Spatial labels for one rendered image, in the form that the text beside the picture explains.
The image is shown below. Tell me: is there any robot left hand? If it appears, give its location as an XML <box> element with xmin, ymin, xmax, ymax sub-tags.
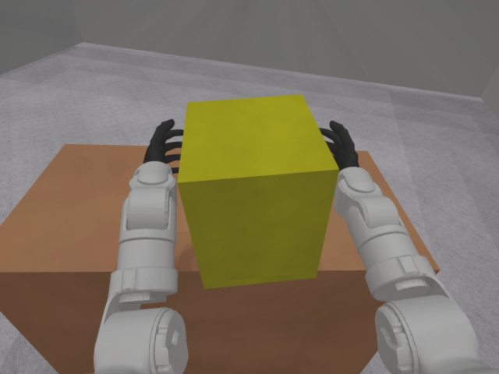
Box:
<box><xmin>143</xmin><ymin>119</ymin><xmax>184</xmax><ymax>174</ymax></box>

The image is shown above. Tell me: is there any left robot forearm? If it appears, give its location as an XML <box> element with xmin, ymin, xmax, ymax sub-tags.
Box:
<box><xmin>94</xmin><ymin>161</ymin><xmax>178</xmax><ymax>371</ymax></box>

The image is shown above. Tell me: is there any robot right upper arm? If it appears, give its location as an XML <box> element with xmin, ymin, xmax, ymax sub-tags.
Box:
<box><xmin>375</xmin><ymin>295</ymin><xmax>499</xmax><ymax>374</ymax></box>

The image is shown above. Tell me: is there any pedestal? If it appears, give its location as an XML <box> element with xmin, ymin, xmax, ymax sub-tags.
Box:
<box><xmin>0</xmin><ymin>144</ymin><xmax>440</xmax><ymax>374</ymax></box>

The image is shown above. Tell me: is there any robot left upper arm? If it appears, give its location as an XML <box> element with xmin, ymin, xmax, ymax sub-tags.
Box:
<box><xmin>94</xmin><ymin>307</ymin><xmax>189</xmax><ymax>374</ymax></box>

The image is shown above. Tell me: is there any right robot forearm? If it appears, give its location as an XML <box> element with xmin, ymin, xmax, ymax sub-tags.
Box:
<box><xmin>334</xmin><ymin>167</ymin><xmax>480</xmax><ymax>356</ymax></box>

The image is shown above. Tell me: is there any carton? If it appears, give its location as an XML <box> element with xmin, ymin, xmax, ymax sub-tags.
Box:
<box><xmin>177</xmin><ymin>94</ymin><xmax>339</xmax><ymax>289</ymax></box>

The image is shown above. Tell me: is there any robot right hand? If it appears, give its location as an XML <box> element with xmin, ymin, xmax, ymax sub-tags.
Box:
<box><xmin>319</xmin><ymin>121</ymin><xmax>359</xmax><ymax>171</ymax></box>

